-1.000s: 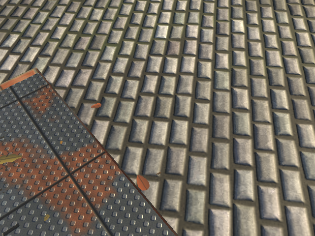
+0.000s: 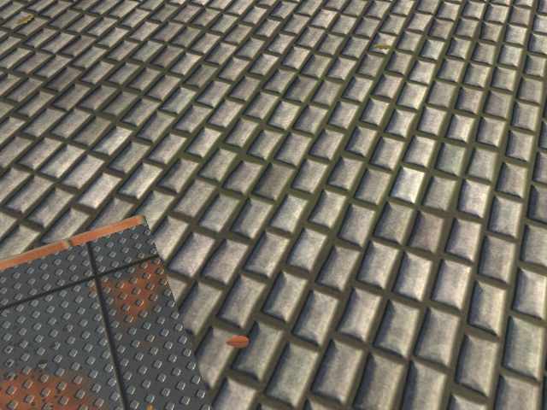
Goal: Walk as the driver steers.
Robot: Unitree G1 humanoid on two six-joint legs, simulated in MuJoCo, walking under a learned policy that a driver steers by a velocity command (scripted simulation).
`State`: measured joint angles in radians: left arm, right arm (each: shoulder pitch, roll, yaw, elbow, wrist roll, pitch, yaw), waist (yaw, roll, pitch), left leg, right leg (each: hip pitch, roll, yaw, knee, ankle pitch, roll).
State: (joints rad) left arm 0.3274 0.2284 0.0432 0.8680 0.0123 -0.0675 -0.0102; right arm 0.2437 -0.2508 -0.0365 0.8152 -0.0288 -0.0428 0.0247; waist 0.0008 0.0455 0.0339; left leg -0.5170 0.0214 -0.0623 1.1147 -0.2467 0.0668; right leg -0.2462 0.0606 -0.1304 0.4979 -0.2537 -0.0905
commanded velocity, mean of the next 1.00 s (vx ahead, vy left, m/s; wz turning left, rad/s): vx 0.20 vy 0.00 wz -0.27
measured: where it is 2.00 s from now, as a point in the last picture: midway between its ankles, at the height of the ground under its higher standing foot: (358, 334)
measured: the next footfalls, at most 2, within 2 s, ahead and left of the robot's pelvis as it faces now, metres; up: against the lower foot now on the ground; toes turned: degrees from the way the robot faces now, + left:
left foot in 0.32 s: +0.38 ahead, +0.11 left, +0.00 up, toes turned +1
right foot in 0.82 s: +0.30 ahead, -0.10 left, +0.00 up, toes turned -21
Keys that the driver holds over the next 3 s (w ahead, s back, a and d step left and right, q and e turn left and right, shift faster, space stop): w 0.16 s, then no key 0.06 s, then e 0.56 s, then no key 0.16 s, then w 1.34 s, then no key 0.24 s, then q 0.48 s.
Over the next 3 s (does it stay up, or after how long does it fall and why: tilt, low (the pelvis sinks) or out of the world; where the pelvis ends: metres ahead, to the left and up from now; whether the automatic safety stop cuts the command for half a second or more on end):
stays up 0.95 -0.31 0.01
